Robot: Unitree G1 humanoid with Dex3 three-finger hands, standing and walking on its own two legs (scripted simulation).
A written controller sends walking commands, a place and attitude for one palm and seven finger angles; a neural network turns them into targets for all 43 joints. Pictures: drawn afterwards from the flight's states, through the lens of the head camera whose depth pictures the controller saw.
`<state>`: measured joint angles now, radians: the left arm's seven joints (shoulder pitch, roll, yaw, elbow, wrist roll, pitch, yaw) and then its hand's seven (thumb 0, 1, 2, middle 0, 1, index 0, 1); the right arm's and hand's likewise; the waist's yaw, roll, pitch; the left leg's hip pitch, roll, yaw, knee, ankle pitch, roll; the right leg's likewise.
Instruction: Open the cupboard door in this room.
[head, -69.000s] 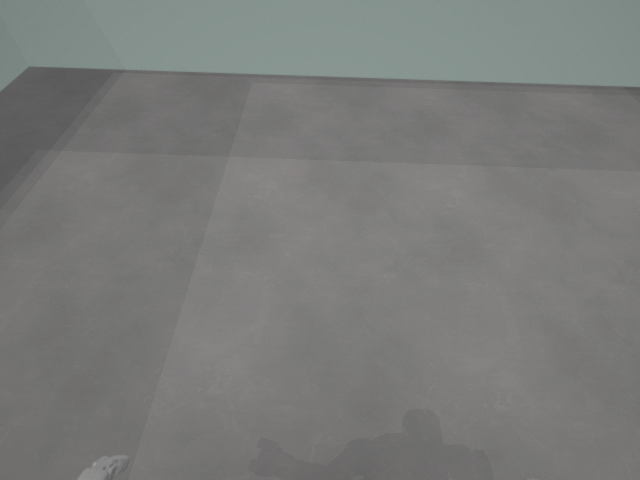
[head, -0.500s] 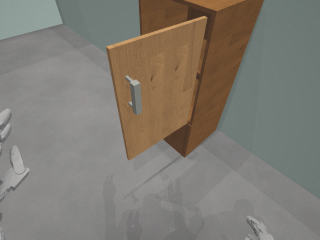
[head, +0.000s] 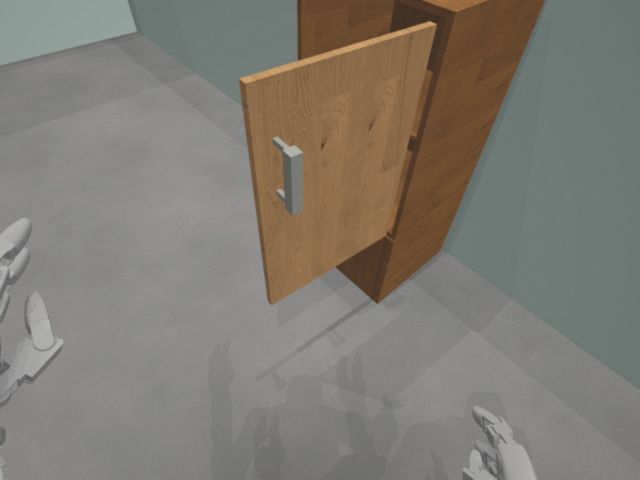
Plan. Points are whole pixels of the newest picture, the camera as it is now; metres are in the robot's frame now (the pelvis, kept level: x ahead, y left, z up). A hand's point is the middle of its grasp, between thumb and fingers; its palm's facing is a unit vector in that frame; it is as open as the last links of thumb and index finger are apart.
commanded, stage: let the arm hang, fingers relaxed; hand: left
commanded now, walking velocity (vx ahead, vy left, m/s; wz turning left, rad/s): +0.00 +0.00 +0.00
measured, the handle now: (286, 176) +0.58 +0.11 +0.04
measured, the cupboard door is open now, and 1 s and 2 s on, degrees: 86 86 86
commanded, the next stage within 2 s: look to check the result in 1.12 s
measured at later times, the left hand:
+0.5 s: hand out of the picture -0.05 +0.17 -0.18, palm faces +0.03 -0.98 -0.18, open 7.3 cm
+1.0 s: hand out of the picture +0.07 +0.18 -0.16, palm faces +0.02 -0.97 -0.25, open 7.4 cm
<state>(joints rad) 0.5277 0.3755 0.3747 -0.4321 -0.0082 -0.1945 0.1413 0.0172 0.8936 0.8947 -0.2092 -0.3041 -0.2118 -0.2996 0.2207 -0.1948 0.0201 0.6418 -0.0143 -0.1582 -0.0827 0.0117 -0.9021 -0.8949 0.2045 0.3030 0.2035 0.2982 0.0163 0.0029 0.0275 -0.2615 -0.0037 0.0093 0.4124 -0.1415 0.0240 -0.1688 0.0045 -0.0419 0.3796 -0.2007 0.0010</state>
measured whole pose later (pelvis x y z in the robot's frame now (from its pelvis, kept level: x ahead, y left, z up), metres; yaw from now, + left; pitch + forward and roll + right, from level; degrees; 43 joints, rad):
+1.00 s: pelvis +0.01 -0.02 +0.00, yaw +1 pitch -2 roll +0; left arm 0.14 0.20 0.01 1.12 0.01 -0.01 0.01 0.00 0.91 0.89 -0.20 -0.30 -0.20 -0.30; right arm 0.16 -0.22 -0.01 1.14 -0.02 0.01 -0.02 0.00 -0.91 -0.89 0.20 0.30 0.20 0.30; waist -0.01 0.03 0.06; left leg -0.21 0.00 -0.02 0.39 -0.14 0.00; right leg -0.13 0.01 -0.07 0.40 -0.24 -0.03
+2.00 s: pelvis +0.03 -0.02 +0.01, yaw +1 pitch -2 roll +0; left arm 0.12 0.28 0.01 1.14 0.01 -0.01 0.01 0.01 0.91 0.89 -0.20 -0.30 -0.20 -0.30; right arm 0.11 -0.29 -0.01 1.14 -0.02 0.00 -0.01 0.00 -0.91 -0.89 0.20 0.30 0.20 0.30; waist 0.00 0.02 0.07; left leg -0.14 0.01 -0.01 0.31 -0.14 -0.01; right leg -0.06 0.02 -0.05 0.30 -0.22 -0.03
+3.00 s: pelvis +0.05 -0.02 +0.01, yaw +0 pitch -1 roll +0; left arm 0.13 0.29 0.01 1.14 0.01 -0.02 0.01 0.01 0.91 0.89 -0.20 -0.30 -0.20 -0.30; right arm 0.11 -0.30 -0.01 1.14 -0.01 0.00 -0.01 0.00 -0.91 -0.89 0.20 0.30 0.20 0.30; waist 0.00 0.01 0.06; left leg -0.12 0.00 0.00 0.30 -0.15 0.00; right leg -0.04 0.01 -0.04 0.28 -0.22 -0.03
